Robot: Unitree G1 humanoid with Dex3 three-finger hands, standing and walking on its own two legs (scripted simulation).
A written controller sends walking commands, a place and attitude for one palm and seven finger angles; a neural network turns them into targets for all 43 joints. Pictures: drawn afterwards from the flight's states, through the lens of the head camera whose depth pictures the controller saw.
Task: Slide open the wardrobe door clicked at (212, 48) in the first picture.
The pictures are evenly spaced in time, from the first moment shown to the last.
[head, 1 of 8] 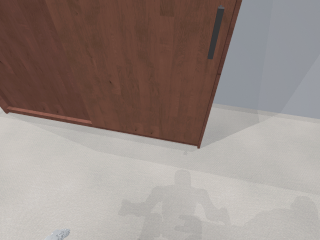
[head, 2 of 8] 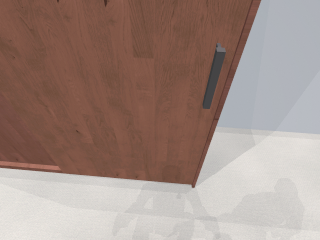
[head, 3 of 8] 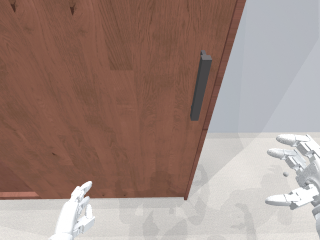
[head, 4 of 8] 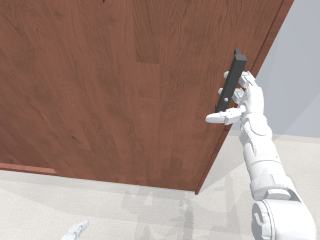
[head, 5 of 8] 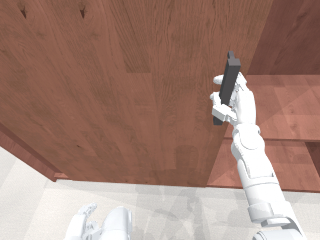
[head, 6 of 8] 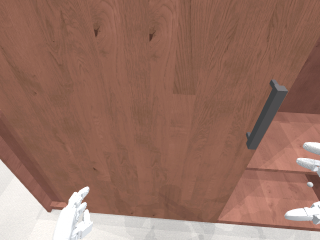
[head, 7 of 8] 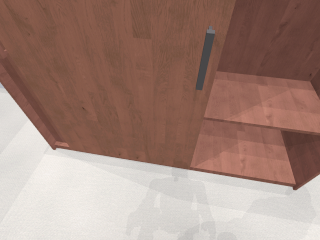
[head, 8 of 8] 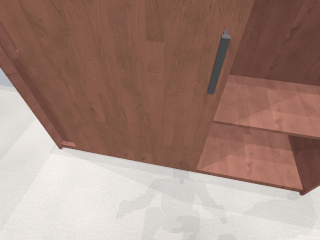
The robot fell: no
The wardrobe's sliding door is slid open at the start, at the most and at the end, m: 0.00 0.69 0.68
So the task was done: yes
